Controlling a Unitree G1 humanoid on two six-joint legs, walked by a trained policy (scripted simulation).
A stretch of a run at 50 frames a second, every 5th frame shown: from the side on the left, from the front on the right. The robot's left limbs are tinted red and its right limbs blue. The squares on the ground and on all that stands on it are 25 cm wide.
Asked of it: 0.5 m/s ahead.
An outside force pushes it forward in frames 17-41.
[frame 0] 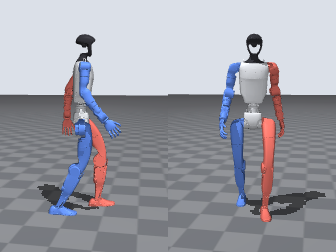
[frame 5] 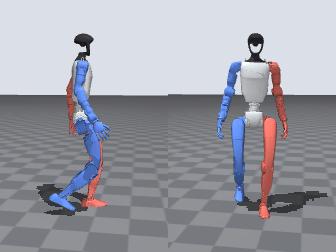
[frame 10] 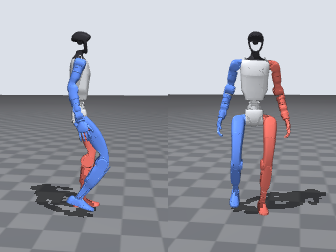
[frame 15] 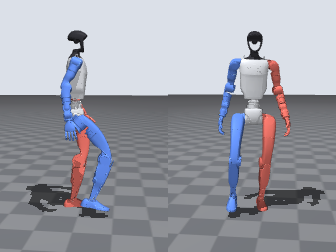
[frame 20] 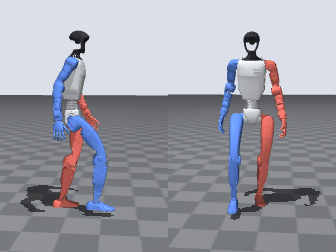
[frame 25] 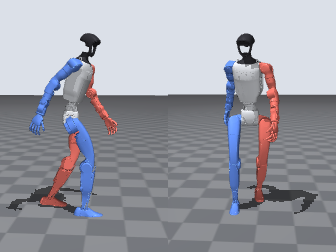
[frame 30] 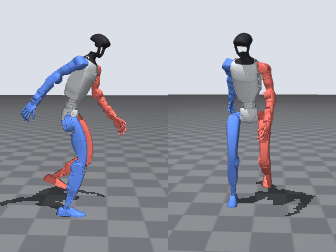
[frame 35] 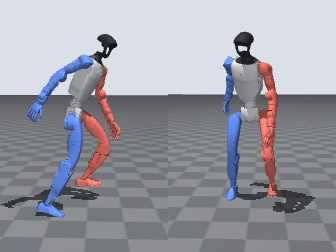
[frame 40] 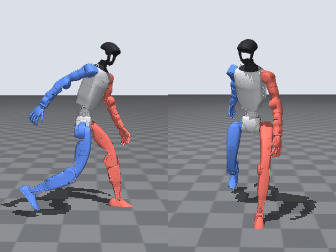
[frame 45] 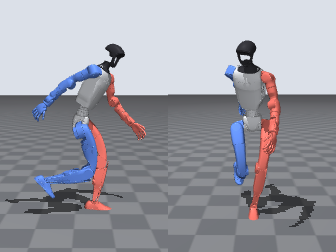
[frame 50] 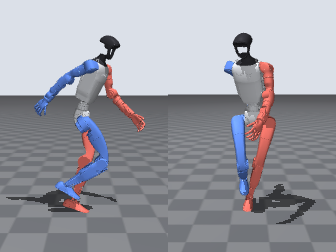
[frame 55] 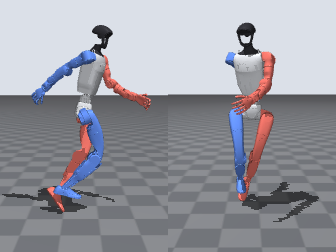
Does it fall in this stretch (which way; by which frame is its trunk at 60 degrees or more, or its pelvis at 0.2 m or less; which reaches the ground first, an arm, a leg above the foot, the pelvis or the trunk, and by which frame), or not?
no
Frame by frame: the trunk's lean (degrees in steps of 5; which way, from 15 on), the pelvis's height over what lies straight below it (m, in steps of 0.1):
0: 5, 0.8
5: 5, 0.8
10: 0, 0.8
15: 0, 0.8
20: 5, 0.8
25: 15 forward, 0.8
30: 25 forward, 0.8
35: 30 forward, 0.8
40: 25 forward, 0.7
45: 30 forward, 0.7
50: 25 forward, 0.8
55: 15 forward, 0.8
